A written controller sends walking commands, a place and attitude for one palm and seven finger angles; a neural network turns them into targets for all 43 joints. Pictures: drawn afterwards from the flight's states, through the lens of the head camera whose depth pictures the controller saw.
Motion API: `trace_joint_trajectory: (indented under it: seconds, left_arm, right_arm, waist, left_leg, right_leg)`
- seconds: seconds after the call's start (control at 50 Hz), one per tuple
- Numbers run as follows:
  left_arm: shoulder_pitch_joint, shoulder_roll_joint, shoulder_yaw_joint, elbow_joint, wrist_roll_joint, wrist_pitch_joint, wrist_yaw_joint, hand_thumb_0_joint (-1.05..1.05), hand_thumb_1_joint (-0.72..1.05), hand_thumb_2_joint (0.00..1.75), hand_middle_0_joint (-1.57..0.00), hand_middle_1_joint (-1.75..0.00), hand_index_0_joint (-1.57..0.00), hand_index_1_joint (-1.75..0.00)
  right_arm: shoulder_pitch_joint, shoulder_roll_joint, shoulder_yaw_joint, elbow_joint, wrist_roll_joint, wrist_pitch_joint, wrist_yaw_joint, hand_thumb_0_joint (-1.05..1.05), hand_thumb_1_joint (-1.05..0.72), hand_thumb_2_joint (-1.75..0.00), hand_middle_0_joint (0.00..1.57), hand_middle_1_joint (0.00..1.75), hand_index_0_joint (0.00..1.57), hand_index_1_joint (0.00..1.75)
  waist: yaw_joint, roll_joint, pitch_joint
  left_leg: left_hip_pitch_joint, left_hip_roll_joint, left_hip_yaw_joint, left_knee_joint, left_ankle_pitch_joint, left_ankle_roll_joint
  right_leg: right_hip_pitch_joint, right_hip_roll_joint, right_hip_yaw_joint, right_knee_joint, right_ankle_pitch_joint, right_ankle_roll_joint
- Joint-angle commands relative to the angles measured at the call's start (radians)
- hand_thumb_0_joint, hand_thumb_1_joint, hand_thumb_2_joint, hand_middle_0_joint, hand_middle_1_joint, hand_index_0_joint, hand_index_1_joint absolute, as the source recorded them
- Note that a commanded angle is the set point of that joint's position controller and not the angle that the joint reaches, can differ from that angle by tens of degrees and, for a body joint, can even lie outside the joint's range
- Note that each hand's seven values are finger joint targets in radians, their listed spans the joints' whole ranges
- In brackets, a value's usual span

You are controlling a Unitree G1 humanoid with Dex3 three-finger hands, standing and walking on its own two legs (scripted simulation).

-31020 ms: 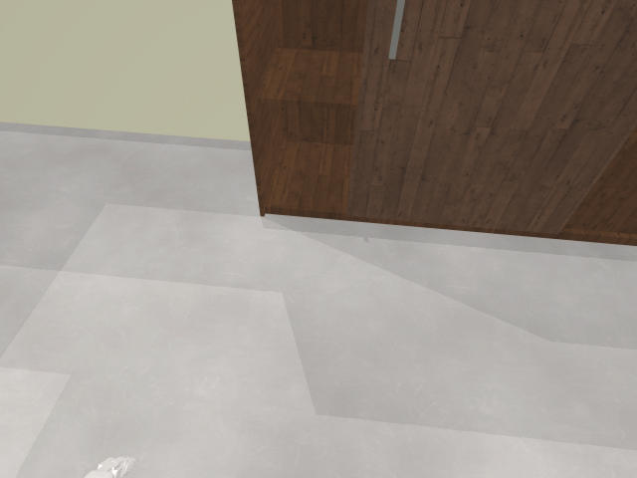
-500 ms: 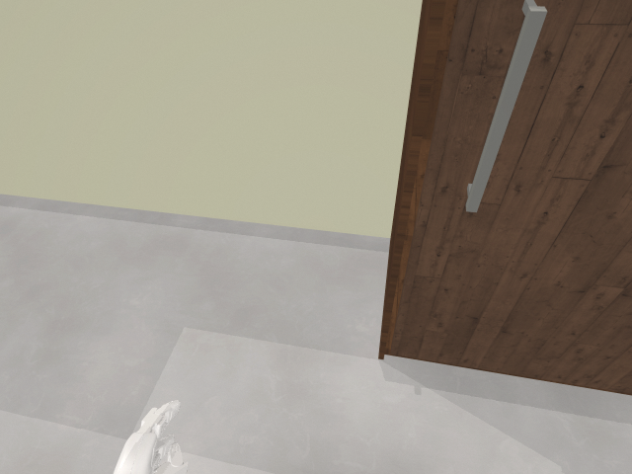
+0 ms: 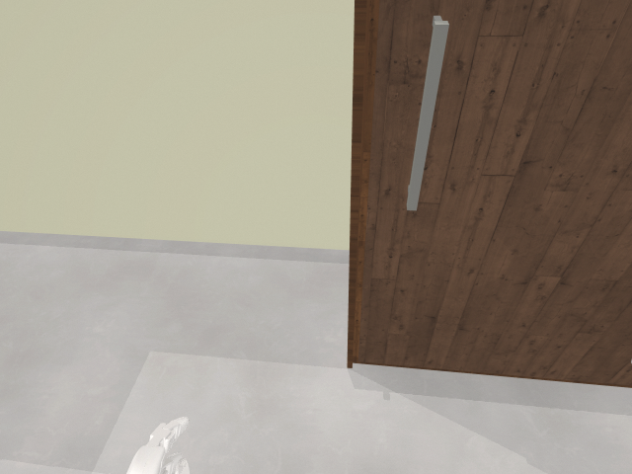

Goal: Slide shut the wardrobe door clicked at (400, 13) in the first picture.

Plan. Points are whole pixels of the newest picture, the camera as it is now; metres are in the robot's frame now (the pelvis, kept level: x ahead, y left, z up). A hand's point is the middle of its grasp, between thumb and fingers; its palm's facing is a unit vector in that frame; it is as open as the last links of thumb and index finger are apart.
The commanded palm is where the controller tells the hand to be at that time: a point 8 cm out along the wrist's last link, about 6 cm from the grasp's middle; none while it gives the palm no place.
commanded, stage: stop stepping back and stand still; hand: right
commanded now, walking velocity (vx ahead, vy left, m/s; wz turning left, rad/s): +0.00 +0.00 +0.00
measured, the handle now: (422, 125) +0.62 -0.16 +0.16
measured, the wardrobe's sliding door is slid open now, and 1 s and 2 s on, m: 0.01 0.01 0.01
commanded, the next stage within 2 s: let the arm hang, fingers relaxed in 0.38 s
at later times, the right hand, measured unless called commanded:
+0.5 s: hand (611, 331) +0.23 -0.27 +0.16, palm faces +0.41 +0.81 -0.43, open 7.4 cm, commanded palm none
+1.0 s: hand out of the picture -0.02 -0.20 -0.16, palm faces +0.01 +0.98 -0.22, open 7.2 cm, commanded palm none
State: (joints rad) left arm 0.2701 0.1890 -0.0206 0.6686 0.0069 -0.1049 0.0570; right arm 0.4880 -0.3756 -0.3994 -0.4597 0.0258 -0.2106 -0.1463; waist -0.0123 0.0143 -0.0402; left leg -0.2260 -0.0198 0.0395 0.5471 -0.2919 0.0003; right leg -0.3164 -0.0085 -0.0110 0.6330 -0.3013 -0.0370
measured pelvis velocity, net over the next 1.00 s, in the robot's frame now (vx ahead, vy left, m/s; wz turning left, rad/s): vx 0.01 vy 0.00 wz -0.03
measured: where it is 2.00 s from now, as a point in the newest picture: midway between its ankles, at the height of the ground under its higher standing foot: outside the picture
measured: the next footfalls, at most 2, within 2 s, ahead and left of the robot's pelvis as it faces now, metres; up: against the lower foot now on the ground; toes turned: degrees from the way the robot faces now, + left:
none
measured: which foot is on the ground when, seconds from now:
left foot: down 0.00-1.00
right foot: down 0.00-1.00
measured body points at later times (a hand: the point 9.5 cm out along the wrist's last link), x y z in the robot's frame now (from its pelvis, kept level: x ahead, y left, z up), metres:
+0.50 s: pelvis +0.02 +0.00 +0.01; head +0.03 -0.02 +0.46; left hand +0.19 +0.22 -0.07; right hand +0.20 -0.31 +0.18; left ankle +0.01 +0.12 -0.73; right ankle +0.04 -0.08 -0.73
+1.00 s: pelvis +0.01 +0.00 +0.02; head +0.04 -0.01 +0.46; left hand +0.00 +0.23 -0.14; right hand -0.02 -0.25 -0.14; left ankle +0.01 +0.12 -0.73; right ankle +0.03 -0.08 -0.73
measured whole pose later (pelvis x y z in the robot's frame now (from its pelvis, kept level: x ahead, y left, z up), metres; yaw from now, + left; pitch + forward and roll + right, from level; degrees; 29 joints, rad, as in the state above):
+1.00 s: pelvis +0.01 +0.00 +0.02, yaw -2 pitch -1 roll +1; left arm 0.31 0.18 -0.01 1.08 0.01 0.02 0.03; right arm 0.30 -0.23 0.01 1.12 -0.01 0.02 -0.01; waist 0.01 0.00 0.07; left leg -0.16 0.00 0.04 0.38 -0.21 0.00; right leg -0.23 0.04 0.00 0.43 -0.19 -0.06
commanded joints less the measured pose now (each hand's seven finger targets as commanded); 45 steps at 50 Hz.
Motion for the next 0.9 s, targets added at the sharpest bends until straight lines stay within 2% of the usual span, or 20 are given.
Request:
trace_joint_trajectory:
  seconds: [0.0, 0.02, 0.04, 0.06, 0.1, 0.16, 0.2, 0.26, 0.36, 0.44, 0.46, 0.48, 0.52, 0.56, 0.58, 0.62, 0.68, 0.74, 0.82, 0.88]
  left_arm:
    - [-0.142, 0.125, 0.044, -0.162, 0.005, -0.076, 0.024, 0.00, 0.90, 0.90, -0.20, -0.30, -0.20, -0.30]
    - [-0.138, 0.118, 0.044, -0.163, 0.016, -0.082, 0.022, 0.00, 0.90, 0.90, -0.20, -0.30, -0.20, -0.30]
    - [-0.132, 0.112, 0.043, -0.161, 0.020, -0.090, 0.017, 0.00, 0.90, 0.90, -0.20, -0.30, -0.20, -0.30]
    - [-0.133, 0.112, 0.045, -0.162, 0.016, -0.095, 0.014, 0.00, 0.90, 0.90, -0.20, -0.30, -0.20, -0.30]
    - [-0.121, 0.121, 0.043, -0.160, 0.010, -0.093, 0.004, 0.00, 0.90, 0.90, -0.20, -0.30, -0.20, -0.30]
    - [-0.122, 0.130, 0.048, -0.179, 0.007, -0.080, 0.004, 0.00, 0.90, 0.90, -0.20, -0.30, -0.20, -0.30]
    - [-0.120, 0.126, 0.044, -0.182, 0.007, -0.073, 0.009, 0.00, 0.90, 0.90, -0.20, -0.30, -0.20, -0.30]
    - [-0.124, 0.134, 0.056, -0.187, -0.006, -0.059, 0.014, 0.00, 0.90, 0.90, -0.20, -0.30, -0.20, -0.30]
    - [-0.147, 0.134, 0.054, -0.195, -0.008, -0.049, 0.021, 0.00, 0.90, 0.90, -0.20, -0.30, -0.20, -0.30]
    - [-0.149, 0.132, 0.054, -0.197, -0.009, -0.044, 0.021, 0.00, 0.90, 0.90, -0.20, -0.30, -0.20, -0.30]
    - [-0.192, 0.252, 0.103, 0.017, -0.038, -0.105, -0.068, 0.00, 0.90, 0.90, -0.20, -0.30, -0.20, -0.30]
    - [-0.091, 0.267, 0.115, 0.027, -0.023, -0.026, -0.073, 0.00, 0.90, 0.90, -0.20, -0.30, -0.20, -0.30]
    - [-0.081, 0.206, 0.089, 0.013, -0.010, 0.027, -0.063, 0.00, 0.90, 0.90, -0.20, -0.30, -0.20, -0.30]
    - [-0.088, 0.208, 0.081, 0.022, 0.006, 0.048, -0.060, 0.00, 0.90, 0.90, -0.20, -0.30, -0.20, -0.30]
    - [-0.096, 0.217, 0.078, 0.029, 0.009, 0.057, -0.058, 0.00, 0.90, 0.90, -0.20, -0.30, -0.20, -0.30]
    - [-0.106, 0.219, 0.069, 0.064, 0.016, 0.073, -0.056, 0.00, 0.90, 0.90, -0.20, -0.30, -0.20, -0.30]
    - [-0.112, 0.190, 0.043, 0.131, 0.019, 0.089, -0.053, 0.00, 0.90, 0.90, -0.20, -0.30, -0.20, -0.30]
    - [-0.087, 0.164, 0.029, 0.203, 0.016, 0.093, -0.044, 0.00, 0.90, 0.90, -0.20, -0.30, -0.20, -0.30]
    - [-0.032, 0.134, 0.030, 0.278, 0.014, 0.096, -0.033, 0.00, 0.90, 0.90, -0.20, -0.30, -0.20, -0.30]
    - [0.011, 0.129, 0.035, 0.321, 0.009, 0.100, -0.029, 0.00, 0.90, 0.90, -0.20, -0.30, -0.20, -0.30]
  right_arm:
    - [-0.165, -0.215, -0.112, -0.257, -0.001, -0.077, -0.019, 0.00, -0.90, -0.90, 0.20, 0.30, 0.20, 0.30]
    - [-0.171, -0.213, -0.110, -0.269, -0.007, -0.077, -0.018, 0.00, -0.90, -0.90, 0.20, 0.30, 0.20, 0.30]
    - [-0.160, -0.212, -0.111, -0.280, -0.011, -0.080, -0.018, 0.00, -0.90, -0.90, 0.20, 0.30, 0.20, 0.30]
    - [-0.142, -0.229, -0.126, -0.305, -0.013, -0.086, -0.020, 0.00, -0.90, -0.90, 0.20, 0.30, 0.20, 0.30]
    - [-0.029, -0.188, -0.110, -0.265, -0.016, -0.078, -0.021, 0.00, -0.90, -0.90, 0.20, 0.30, 0.20, 0.30]
    - [0.044, -0.183, -0.120, -0.217, -0.008, -0.077, -0.014, 0.00, -0.90, -0.90, 0.20, 0.30, 0.20, 0.30]
    - [0.021, -0.203, -0.146, -0.194, 0.004, -0.082, -0.015, 0.00, -0.90, -0.90, 0.20, 0.30, 0.20, 0.30]
    - [0.018, -0.193, -0.137, -0.160, 0.013, -0.073, -0.013, 0.00, -0.90, -0.90, 0.20, 0.30, 0.20, 0.30]
    - [-0.033, -0.194, -0.116, -0.217, 0.009, -0.073, -0.014, 0.00, -0.90, -0.90, 0.20, 0.30, 0.20, 0.30]
    - [-0.027, -0.190, -0.112, -0.220, 0.007, -0.072, -0.019, 0.00, -0.90, -0.90, 0.20, 0.30, 0.20, 0.30]
    - [-0.027, -0.001, 0.321, 0.574, -0.046, 0.059, 0.107, 0.00, -0.90, -0.90, 0.20, 0.30, 0.20, 0.30]
    - [-0.054, -0.024, 0.256, 0.599, -0.065, 0.161, 0.137, 0.00, -0.90, -0.90, 0.20, 0.30, 0.20, 0.30]
    - [-0.107, 0.003, 0.284, 0.678, -0.063, 0.191, 0.142, 0.00, -0.90, -0.90, 0.20, 0.30, 0.20, 0.30]
    - [-0.178, -0.018, 0.307, 0.787, -0.066, 0.198, 0.144, 0.00, -0.90, -0.90, 0.20, 0.30, 0.20, 0.30]
    - [-0.208, -0.031, 0.315, 0.846, -0.062, 0.201, 0.145, 0.00, -0.90, -0.90, 0.20, 0.30, 0.20, 0.30]
    - [-0.264, -0.045, 0.331, 0.974, -0.058, 0.206, 0.141, 0.00, -0.90, -0.90, 0.20, 0.30, 0.20, 0.30]
    - [-0.276, -0.019, 0.364, 1.163, -0.049, 0.213, 0.135, 0.00, -0.90, -0.90, 0.20, 0.30, 0.20, 0.30]
    - [-0.248, 0.002, 0.377, 1.309, -0.041, 0.207, 0.133, 0.00, -0.90, -0.90, 0.20, 0.30, 0.20, 0.30]
    - [-0.220, 0.033, 0.373, 1.424, -0.037, 0.201, 0.129, 0.00, -0.90, -0.90, 0.20, 0.30, 0.20, 0.30]
    - [-0.216, 0.044, 0.383, 1.483, -0.035, 0.200, 0.127, 0.00, -0.90, -0.90, 0.20, 0.30, 0.20, 0.30]
  waist:
    - [0.023, -0.268, 0.011]
    - [0.024, -0.255, 0.050]
    - [0.018, -0.211, 0.048]
    - [0.008, -0.186, 0.011]
    - [0.007, -0.173, -0.027]
    - [0.013, -0.179, -0.056]
    - [0.018, -0.160, -0.056]
    - [0.012, -0.045, -0.071]
    - [0.012, -0.092, -0.080]
    - [0.009, -0.087, -0.075]
    - [0.070, -0.034, -0.003]
    - [0.045, -0.026, -0.045]
    - [0.033, 0.067, -0.053]
    - [0.033, 0.151, -0.029]
    - [0.032, 0.162, -0.005]
    - [0.030, 0.123, 0.022]
    - [0.016, -0.047, 0.041]
    - [0.014, -0.117, 0.019]
    - [0.014, -0.154, -0.009]
    - [0.019, -0.061, 0.019]
  left_leg:
    - [-0.128, -0.005, -0.032, 0.132, -0.123, 0.003]
    - [-0.125, 0.004, -0.059, 0.190, -0.137, 0.003]
    - [-0.117, 0.020, -0.071, 0.171, -0.119, 0.006]
    - [-0.094, 0.031, -0.067, 0.111, -0.100, 0.005]
    - [0.011, 0.022, -0.033, -0.060, -0.033, 0.004]
    - [0.167, 0.041, -0.041, -0.169, 0.147, 0.019]
    - [0.171, 0.059, -0.051, -0.136, 0.211, 0.024]
    - [0.136, 0.057, -0.063, -0.138, 0.238, 0.020]
    - [0.116, 0.079, -0.087, -0.141, 0.287, 0.022]
    - [0.112, 0.079, -0.095, -0.146, 0.278, 0.022]
    - [-0.057, 0.137, -0.037, -0.040, 0.367, 0.033]
    - [-0.050, 0.158, -0.091, -0.058, 0.305, 0.034]
    - [-0.068, 0.150, -0.091, -0.056, 0.211, 0.045]
    - [-0.049, 0.154, -0.111, -0.074, 0.191, 0.061]
    - [-0.049, 0.163, -0.124, -0.088, 0.185, 0.068]
    - [-0.035, 0.159, -0.141, -0.113, 0.153, 0.075]
    - [0.020, 0.123, -0.124, -0.138, 0.090, 0.050]
    - [0.065, 0.120, -0.131, -0.181, 0.088, 0.051]
    - [0.102, 0.125, -0.121, -0.219, 0.107, 0.058]
    - [0.089, 0.122, -0.104, -0.236, 0.099, 0.056]
  right_leg:
    - [0.104, -0.248, 0.420, -0.449, -0.073, -0.047]
    - [0.066, -0.263, 0.457, -0.491, -0.065, -0.050]
    - [0.082, -0.261, 0.427, -0.469, 0.010, -0.061]
    - [0.122, -0.244, 0.357, -0.423, 0.101, -0.064]
    - [0.123, -0.193, 0.232, -0.348, 0.228, -0.038]
    - [0.037, -0.123, 0.142, -0.297, 0.205, 0.013]
    - [0.021, -0.112, 0.137, -0.304, 0.208, 0.039]
    - [0.078, -0.115, 0.134, -0.286, 0.238, 0.028]
    - [0.109, -0.097, 0.107, -0.253, 0.295, 0.022]
    - [0.105, -0.094, 0.108, -0.251, 0.286, 0.016]
    - [0.112, -0.093, 0.086, -0.073, 0.447, 0.010]
    - [0.098, -0.096, 0.085, -0.095, 0.402, 0.010]
    - [0.059, -0.084, 0.111, -0.088, 0.275, -0.019]
    - [0.030, -0.068, 0.130, -0.097, 0.242, -0.025]
    - [0.020, -0.060, 0.133, -0.107, 0.231, -0.026]
    - [0.022, -0.050, 0.146, -0.147, 0.216, -0.024]
    - [0.018, -0.066, 0.163, -0.241, 0.192, -0.024]
    - [0.052, -0.061, 0.146, -0.271, 0.149, -0.014]
    - [0.085, -0.067, 0.137, -0.279, 0.141, -0.010]
    - [0.093, -0.077, 0.139, -0.290, 0.142, -0.013]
